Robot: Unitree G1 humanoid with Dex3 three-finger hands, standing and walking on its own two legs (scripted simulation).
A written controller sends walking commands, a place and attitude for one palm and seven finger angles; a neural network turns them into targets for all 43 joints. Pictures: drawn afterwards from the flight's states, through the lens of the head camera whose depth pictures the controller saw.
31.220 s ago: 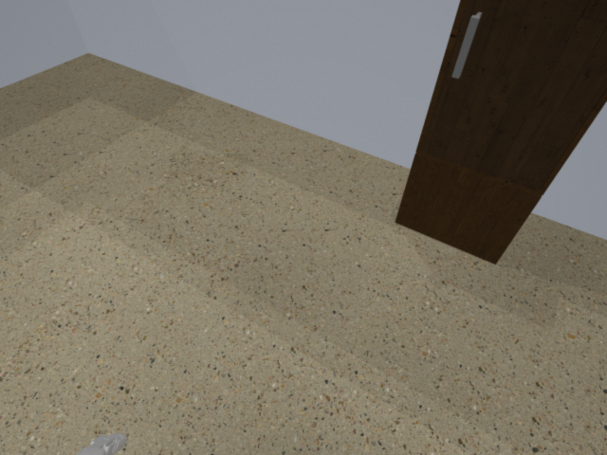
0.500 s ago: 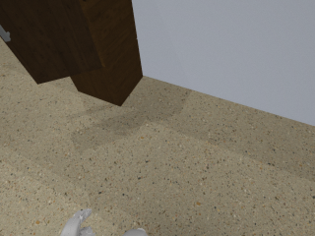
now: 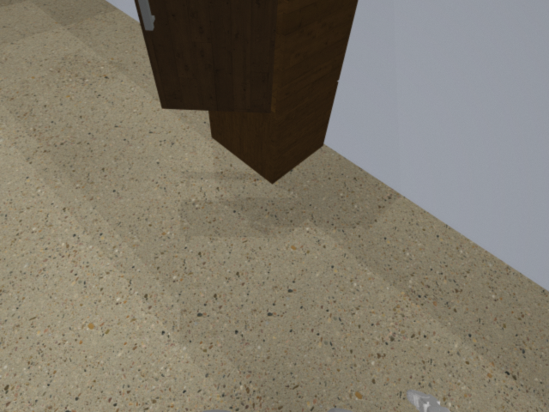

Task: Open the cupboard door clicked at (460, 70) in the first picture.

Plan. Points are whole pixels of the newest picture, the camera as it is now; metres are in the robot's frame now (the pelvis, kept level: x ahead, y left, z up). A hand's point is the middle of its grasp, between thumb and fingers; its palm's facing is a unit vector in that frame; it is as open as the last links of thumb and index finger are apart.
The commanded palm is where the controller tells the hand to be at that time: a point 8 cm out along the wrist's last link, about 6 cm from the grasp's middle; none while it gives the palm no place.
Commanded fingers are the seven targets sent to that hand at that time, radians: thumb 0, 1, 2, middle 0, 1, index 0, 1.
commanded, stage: take the last steps up to it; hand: left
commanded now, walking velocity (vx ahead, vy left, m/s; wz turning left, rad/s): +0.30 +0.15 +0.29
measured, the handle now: out of the picture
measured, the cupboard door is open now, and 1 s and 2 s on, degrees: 44 44 44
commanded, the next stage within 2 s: come to a stop and stand still in 1.60 s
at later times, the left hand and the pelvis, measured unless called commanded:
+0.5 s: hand out of the picture +0.07 +0.17 -0.15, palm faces +0.17 -0.96 -0.21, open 7.3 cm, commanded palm none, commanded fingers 0.00 0.90 0.90 -0.20 -0.30 -0.20 -0.30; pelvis +0.09 +0.00 +0.02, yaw +7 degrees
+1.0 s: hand (107, 317) +0.26 +0.33 -0.16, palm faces +0.19 -0.96 -0.18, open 7.3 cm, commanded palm none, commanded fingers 0.00 0.90 0.90 -0.20 -0.30 -0.20 -0.30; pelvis +0.23 +0.14 +0.01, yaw +6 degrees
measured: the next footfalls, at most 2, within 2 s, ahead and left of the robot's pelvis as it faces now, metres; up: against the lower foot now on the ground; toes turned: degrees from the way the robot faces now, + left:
right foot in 0.28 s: +0.09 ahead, -0.12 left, +0.00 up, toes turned -3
left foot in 0.74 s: +0.29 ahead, +0.21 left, +0.00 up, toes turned +17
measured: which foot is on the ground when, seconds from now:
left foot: down 0.00-0.28, up 0.30-0.72, down 0.74-1.00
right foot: up 0.00-0.26, down 0.28-0.74, up 0.76-1.00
